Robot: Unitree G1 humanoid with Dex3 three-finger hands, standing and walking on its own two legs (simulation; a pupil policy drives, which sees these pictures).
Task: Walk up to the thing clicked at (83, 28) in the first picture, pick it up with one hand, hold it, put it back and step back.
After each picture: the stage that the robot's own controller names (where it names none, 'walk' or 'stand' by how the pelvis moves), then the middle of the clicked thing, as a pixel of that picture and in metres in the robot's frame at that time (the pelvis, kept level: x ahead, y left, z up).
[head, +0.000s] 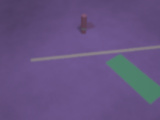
stand; (83, 24) +1.61 -0.07 -0.65
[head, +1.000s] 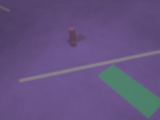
walk; (72, 37) +1.48 +0.20 -0.63
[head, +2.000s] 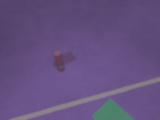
walk; (59, 61) +0.97 +0.27 -0.65
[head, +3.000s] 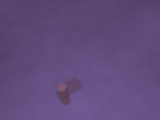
walk; (64, 94) +0.61 +0.18 -0.65
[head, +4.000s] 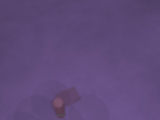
stand; (59, 108) +0.44 +0.16 -0.63
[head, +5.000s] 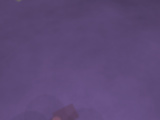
stand; out of the picture +0.40 +0.16 -0.66
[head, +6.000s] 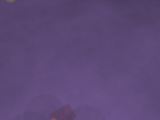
stand; out of the picture +0.39 +0.18 -0.66
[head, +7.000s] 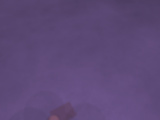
stand; out of the picture +0.40 +0.17 -0.66
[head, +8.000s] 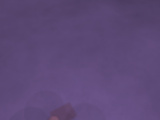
stand; out of the picture +0.39 +0.17 -0.66
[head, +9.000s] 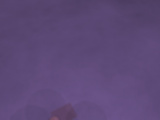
go down; out of the picture +0.39 +0.17 -0.66
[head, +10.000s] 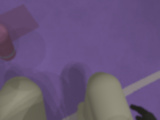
go down; (2, 45) +0.45 +0.25 -0.24
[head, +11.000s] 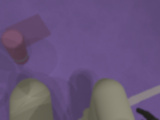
approach; (17, 50) +0.45 +0.24 -0.26
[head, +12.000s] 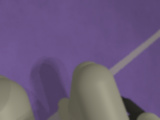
close in; out of the picture +0.43 +0.29 -0.16
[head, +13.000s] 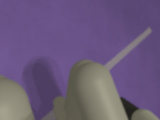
close; out of the picture +0.42 +0.29 -0.16
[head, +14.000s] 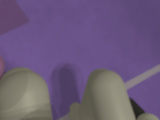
lift; out of the picture +0.31 +0.25 -0.12
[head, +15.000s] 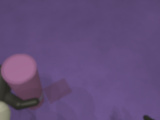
lift; (28, 87) +0.30 +0.16 +0.05
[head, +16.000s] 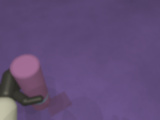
hold; (34, 87) +0.32 +0.15 +0.03
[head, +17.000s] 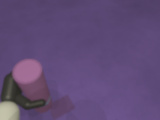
hold; (36, 90) +0.30 +0.15 +0.04
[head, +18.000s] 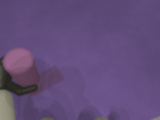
crouch; (27, 76) +0.36 +0.16 -0.03
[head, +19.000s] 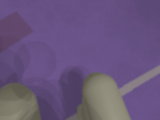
lower; out of the picture +0.47 +0.26 -0.05
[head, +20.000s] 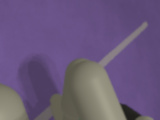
lower; out of the picture +0.43 +0.29 -0.16
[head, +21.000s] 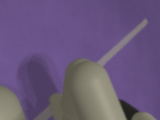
lower; out of the picture +0.43 +0.30 -0.16
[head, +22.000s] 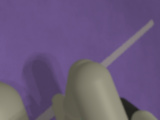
lower; out of the picture +0.41 +0.30 -0.17
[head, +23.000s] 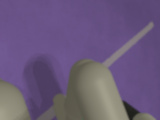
lower; out of the picture +0.41 +0.29 -0.16
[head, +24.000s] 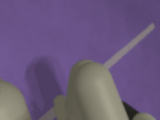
open; out of the picture +0.42 +0.27 -0.16
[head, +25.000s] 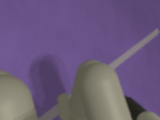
stand; out of the picture +0.40 +0.27 -0.16
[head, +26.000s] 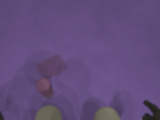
walk; (46, 89) +0.40 +0.18 -0.46
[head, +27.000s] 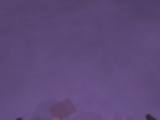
stand; out of the picture +0.37 +0.16 -0.60
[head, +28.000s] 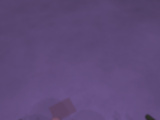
stand; out of the picture +0.37 +0.15 -0.60
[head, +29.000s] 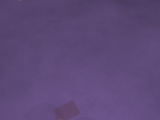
stand; out of the picture +0.38 +0.14 -0.65
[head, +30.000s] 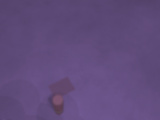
walk; (58, 105) +0.44 +0.10 -0.63
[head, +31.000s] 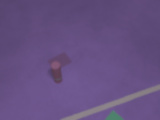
walk; (57, 73) +0.68 +0.18 -0.63
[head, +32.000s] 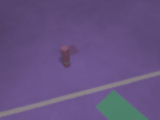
stand; (65, 57) +0.99 +0.16 -0.63
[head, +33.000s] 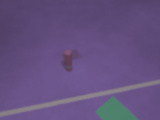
stand; (68, 61) +1.01 +0.12 -0.65
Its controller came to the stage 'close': yes
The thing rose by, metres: 0.68
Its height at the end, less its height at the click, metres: +0.00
